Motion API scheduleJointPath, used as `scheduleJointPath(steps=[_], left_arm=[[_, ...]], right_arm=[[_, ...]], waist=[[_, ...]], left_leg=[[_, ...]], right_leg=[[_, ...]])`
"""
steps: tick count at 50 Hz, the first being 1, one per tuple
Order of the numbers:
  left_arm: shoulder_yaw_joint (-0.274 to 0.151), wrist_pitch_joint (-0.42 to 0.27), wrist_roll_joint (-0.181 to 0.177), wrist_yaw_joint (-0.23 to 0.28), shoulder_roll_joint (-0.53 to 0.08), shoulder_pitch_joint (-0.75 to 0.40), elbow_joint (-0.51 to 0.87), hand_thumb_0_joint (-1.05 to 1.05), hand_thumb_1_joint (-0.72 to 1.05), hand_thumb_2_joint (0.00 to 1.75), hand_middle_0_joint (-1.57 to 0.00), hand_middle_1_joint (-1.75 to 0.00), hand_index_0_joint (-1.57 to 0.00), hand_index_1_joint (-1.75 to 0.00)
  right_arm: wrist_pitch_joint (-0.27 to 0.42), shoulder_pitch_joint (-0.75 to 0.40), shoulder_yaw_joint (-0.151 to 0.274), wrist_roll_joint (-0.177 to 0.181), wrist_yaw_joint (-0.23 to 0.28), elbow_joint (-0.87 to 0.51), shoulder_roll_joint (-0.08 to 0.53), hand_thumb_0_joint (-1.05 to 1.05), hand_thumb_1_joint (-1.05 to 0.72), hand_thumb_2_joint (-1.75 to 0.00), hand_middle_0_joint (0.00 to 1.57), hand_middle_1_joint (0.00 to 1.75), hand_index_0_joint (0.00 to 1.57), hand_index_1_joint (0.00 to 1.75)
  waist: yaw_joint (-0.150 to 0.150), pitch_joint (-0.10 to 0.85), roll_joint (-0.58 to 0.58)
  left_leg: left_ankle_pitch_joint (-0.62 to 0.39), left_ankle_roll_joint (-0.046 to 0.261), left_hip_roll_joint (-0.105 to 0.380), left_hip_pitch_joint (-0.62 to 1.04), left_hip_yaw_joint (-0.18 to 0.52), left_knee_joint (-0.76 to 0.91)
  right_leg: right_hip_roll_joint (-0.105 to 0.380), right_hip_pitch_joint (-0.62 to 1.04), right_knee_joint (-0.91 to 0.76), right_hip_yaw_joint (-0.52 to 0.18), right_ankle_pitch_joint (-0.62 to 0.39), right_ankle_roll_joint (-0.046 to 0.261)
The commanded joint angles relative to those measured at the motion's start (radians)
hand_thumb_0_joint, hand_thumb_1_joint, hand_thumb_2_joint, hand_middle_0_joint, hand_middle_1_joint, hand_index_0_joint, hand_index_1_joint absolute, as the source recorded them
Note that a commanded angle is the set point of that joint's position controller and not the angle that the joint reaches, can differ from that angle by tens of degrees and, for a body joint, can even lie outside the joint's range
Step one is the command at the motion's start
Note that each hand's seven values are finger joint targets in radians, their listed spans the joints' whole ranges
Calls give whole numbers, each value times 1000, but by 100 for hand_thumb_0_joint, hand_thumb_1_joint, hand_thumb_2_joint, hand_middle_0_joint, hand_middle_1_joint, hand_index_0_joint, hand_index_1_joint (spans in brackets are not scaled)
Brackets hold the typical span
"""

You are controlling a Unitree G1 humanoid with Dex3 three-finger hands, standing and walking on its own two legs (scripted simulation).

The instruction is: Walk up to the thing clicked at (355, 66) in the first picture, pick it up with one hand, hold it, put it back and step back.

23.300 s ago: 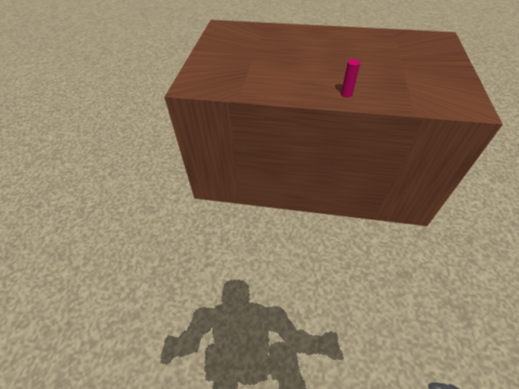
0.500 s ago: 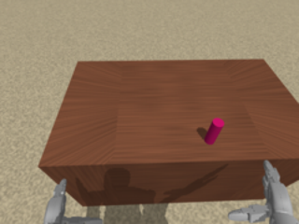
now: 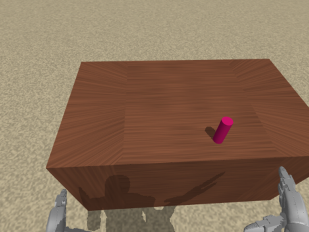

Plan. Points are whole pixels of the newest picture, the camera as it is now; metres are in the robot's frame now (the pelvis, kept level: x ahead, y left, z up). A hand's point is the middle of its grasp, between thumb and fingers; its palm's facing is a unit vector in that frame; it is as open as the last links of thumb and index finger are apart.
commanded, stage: home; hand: right
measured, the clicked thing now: (222, 130) +0.46 -0.26 -0.10
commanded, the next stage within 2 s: none
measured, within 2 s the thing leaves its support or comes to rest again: neither
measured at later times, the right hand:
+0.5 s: hand (224, 210) +0.18 -0.18 -0.09, palm faces +0.06 +0.98 -0.18, open 17.5 cm
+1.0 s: hand (237, 218) +0.16 -0.22 -0.11, palm faces -0.05 +0.95 -0.32, open 17.6 cm
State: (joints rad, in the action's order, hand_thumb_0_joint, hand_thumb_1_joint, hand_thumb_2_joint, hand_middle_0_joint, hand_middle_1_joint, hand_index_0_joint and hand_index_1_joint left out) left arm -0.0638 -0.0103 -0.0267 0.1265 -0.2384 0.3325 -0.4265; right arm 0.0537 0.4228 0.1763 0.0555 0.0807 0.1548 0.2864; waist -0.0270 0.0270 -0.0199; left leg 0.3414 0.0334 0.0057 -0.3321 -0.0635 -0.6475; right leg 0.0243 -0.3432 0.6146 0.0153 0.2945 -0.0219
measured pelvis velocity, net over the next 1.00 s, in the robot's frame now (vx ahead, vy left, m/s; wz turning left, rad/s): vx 0.02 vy -0.02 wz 0.01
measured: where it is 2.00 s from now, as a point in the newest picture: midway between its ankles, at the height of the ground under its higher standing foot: outside the picture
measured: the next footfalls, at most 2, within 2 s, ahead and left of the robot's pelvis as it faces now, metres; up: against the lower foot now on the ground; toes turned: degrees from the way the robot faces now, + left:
none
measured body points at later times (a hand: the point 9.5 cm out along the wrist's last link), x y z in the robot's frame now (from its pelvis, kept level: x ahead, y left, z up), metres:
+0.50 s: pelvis +0.01 -0.02 +0.01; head +0.04 -0.03 +0.46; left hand +0.17 +0.22 -0.08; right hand +0.18 -0.24 -0.08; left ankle +0.00 +0.09 -0.72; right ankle +0.02 -0.14 -0.73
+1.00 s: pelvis +0.02 -0.02 +0.01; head +0.03 -0.01 +0.46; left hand +0.15 +0.24 -0.11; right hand +0.16 -0.27 -0.09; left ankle +0.00 +0.09 -0.72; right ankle +0.02 -0.14 -0.72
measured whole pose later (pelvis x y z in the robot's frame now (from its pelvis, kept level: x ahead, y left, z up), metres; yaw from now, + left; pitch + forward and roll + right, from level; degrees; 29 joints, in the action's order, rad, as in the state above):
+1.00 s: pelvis +0.02 -0.02 +0.01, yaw +1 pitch +0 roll +0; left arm 0.00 0.00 0.04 0.01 -0.27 0.19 -0.77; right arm 0.03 0.22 -0.01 -0.04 0.03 0.71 0.27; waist 0.01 -0.01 -0.01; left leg 0.31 0.01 0.01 -0.21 -0.04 -0.52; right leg 0.02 -0.23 0.52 0.04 0.29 0.00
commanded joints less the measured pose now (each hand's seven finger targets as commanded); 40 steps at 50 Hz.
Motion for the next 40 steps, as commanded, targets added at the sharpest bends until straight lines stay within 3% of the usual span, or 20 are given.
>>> scheduleJointPath(steps=[1, 5, 6, 9, 10, 11, 13, 15, 20, 22, 25, 26, 27, 28, 29, 30, 32, 33, 34, 40], left_arm=[[-59, -69, 4, 5, -120, -72, 135, 0, -30, 24, -10, -14, -11, -14], [86, -77, 1, -17, 28, -134, 110, 0, 2, 46, -12, -17, -12, -17], [93, -76, 0, -21, 31, -160, 113, 0, 10, 50, -13, -18, -13, -18], [41, -80, 7, -20, -42, -160, 77, 0, 34, 60, -15, -21, -15, -21], [-19, -78, 7, -16, -119, -130, 70, 0, 38, 60, -15, -21, -15, -21], [-7, -80, 7, -21, -111, -127, 73, 0, 40, 62, -15, -22, -15, -21], [-42, -81, 7, -20, -134, -98, 63, 0, 47, 66, -16, -23, -16, -23], [-30, -81, 6, -27, -114, -98, 29, 0, 57, 71, -17, -24, -17, -24], [44, -82, 1, -37, -35, -202, 46, 0, 78, 85, -19, -28, -19, -28], [71, -78, 2, -36, -3, -221, 43, 0, 84, 87, -19, -29, -19, -29], [56, -74, 6, -34, -27, -216, 30, 0, 89, 90, -20, -30, -20, -30], [50, -73, 6, -36, -41, -237, 32, 0, 89, 90, -20, -30, -20, -30], [44, -68, 7, -38, -40, -210, 15, 0, 89, 90, -20, -30, -20, -30], [20, -57, 15, -33, -123, -132, -73, 0, 82, 86, -19, -28, -19, -28], [45, -57, 12, -37, -88, -159, -54, 0, 77, 83, -19, -27, -19, -27], [41, -56, 11, -41, -85, -160, -45, 0, 85, 90, -20, -30, -20, -29], [42, -50, 8, -41, -77, -180, -55, 0, 89, 90, -20, -29, -20, -29], [43, -43, 6, -43, -80, -180, -58, 0, 89, 90, -20, -30, -20, -29], [38, -39, 4, -43, -87, -188, -63, 0, 89, 90, -20, -30, -20, -29], [35, -25, 7, -40, -94, -191, -70, 0, 89, 90, -20, -30, -20, -29]], right_arm=[[77, -58, 115, -3, 14, -166, 192, 0, 49, -9, 6, 6, 6, 6], [94, -72, 41, -10, -4, -118, 109, 0, 52, -8, 6, 6, 6, 6], [91, -77, 12, -12, -9, -87, 80, 0, 53, -7, 5, 6, 5, 6], [91, -93, -27, -18, -17, -38, 55, 0, 54, -6, 5, 5, 5, 5], [81, -74, 19, -19, -12, 2, 113, 0, 56, -5, 5, 5, 5, 5], [81, -82, -21, -21, -17, -24, 84, 0, 54, -6, 5, 5, 5, 5], [66, -86, -49, -24, -20, 21, 58, 0, 56, -5, 5, 5, 5, 5], [55, -154, -98, -26, -21, 26, 27, 0, 57, -4, 5, 5, 5, 5], [41, -285, -100, -36, -12, 103, 36, 0, 56, -5, 5, 5, 5, 5], [45, -270, -105, -38, -6, 137, 44, 0, 56, -5, 5, 5, 5, 5], [41, -232, -87, -38, 5, 163, 76, 0, 58, -4, 5, 5, 5, 5], [29, -181, -119, -36, 3, 225, 31, 0, 59, -3, 5, 5, 5, 5], [39, -250, -82, -35, 9, 103, 99, 0, 59, -3, 5, 5, 5, 5], [37, -195, -15, -31, 31, 113, 95, 0, 61, -2, 5, 4, 5, 4], [23, -112, -143, -34, 20, 203, -24, 0, 60, -3, 5, 4, 5, 4], [18, -139, -164, -29, 18, 183, -50, 0, 58, -4, 5, 5, 5, 5], [17, -184, -147, -31, 27, 183, -29, 0, 57, -5, 5, 5, 5, 5], [11, -207, -177, -29, 21, 216, -53, 0, 58, -4, 5, 5, 5, 5], [12, -216, -156, -31, 21, 201, -29, 0, 57, -4, 5, 5, 5, 5], [31, -296, -127, -34, 23, 169, 22, 0, 57, -4, 5, 5, 5, 5]], waist=[[11, 26, 35], [-5, 11, 45], [0, 12, 54], [17, 45, 28], [22, 50, 32], [24, 58, 20], [45, 88, 29], [46, 73, 31], [25, 93, 12], [13, 119, -10], [2, 156, -65], [3, 124, -51], [-6, 171, -111], [-2, 135, -110], [22, 75, -57], [33, 77, -30], [26, 46, -11], [40, 7, 40], [36, 3, 53], [26, 72, 66]], left_leg=[[-74, -41, 33, 7, 59, 197], [-143, -40, 32, 28, 47, 195], [-154, -36, 22, 26, 32, 188], [-192, -28, 6, 35, 10, 166], [-197, -27, 4, 40, 6, 166], [-207, -25, 0, 47, 0, 159], [-245, -25, -5, 57, -3, 159], [-260, -25, -5, 55, -3, 162], [-211, -17, -6, 77, 2, 170], [-221, -16, -1, 107, 9, 172], [-275, -15, 6, 158, 19, 179], [-270, -17, 3, 157, 17, 184], [-299, -15, 8, 184, 23, 187], [-279, -12, -6, 182, 27, 191], [-280, -14, -10, 163, 20, 199], [-291, -16, -13, 154, 15, 205], [-295, -19, -12, 147, 15, 216], [-267, -22, -13, 118, 13, 224], [-266, -27, -11, 108, 12, 228], [-300, -30, -2, 138, 23, 215]], right_leg=[[-29, 58, -100, 27, -75, 43], [-33, 64, -106, 34, -135, 44], [-29, 61, -116, 31, -141, 46], [-21, 94, -137, 22, -164, 43], [-18, 102, -144, 17, -165, 44], [-13, 117, -153, 13, -177, 39], [-7, 154, -150, 9, -220, 37], [-4, 156, -150, 8, -235, 38], [0, 127, -162, 2, -189, 34], [-6, 123, -158, 9, -197, 32], [-17, 133, -152, 25, -242, 28], [-16, 116, -159, 25, -234, 27], [-22, 145, -157, 32, -258, 24], [-21, 148, -154, 34, -231, 25], [-17, 133, -159, 34, -230, 28], [-15, 132, -160, 33, -240, 32], [-15, 118, -164, 32, -240, 35], [-12, 104, -167, 32, -214, 40], [-14, 110, -171, 32, -208, 44], [-22, 159, -166, 34, -236, 47]])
